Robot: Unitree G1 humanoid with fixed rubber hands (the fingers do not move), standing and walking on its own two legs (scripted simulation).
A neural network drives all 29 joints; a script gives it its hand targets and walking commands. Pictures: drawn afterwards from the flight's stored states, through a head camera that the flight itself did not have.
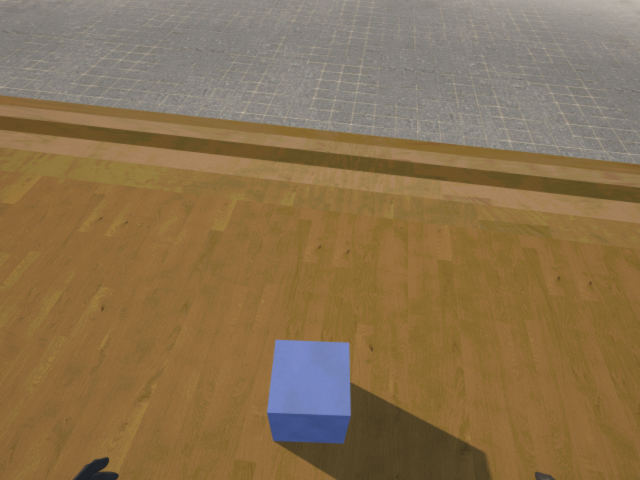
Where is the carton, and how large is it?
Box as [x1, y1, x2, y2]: [267, 340, 350, 443]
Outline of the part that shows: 275,340 267,414 273,440 343,443 350,416 348,343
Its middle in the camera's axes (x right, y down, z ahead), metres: -0.03 +0.44 +1.13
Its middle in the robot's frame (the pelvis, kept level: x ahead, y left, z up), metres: +0.48 +0.03 -0.66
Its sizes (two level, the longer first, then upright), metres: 0.210 0.200 0.250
